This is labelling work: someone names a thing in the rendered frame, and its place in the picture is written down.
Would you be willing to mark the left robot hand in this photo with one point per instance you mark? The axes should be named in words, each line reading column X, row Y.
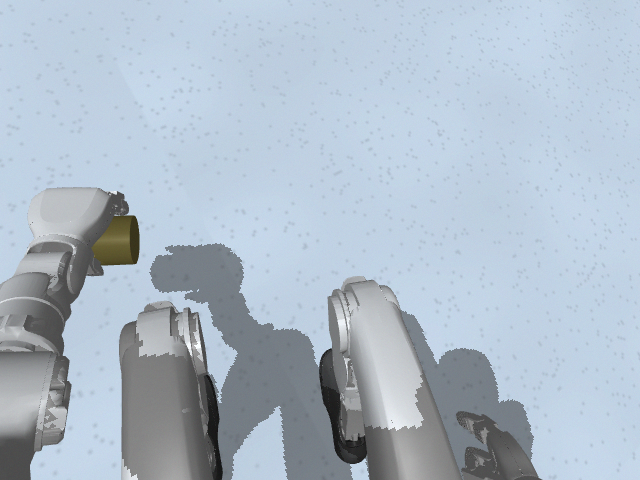
column 78, row 212

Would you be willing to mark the left robot foot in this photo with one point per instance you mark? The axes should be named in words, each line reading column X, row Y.
column 212, row 432

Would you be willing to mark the right robot foot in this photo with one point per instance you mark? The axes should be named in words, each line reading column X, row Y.
column 348, row 451

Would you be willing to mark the can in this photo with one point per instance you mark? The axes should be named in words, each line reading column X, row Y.
column 120, row 243

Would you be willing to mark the right robot hand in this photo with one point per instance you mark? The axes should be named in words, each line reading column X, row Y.
column 505, row 460

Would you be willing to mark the left robot arm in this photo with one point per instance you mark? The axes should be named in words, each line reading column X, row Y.
column 34, row 391

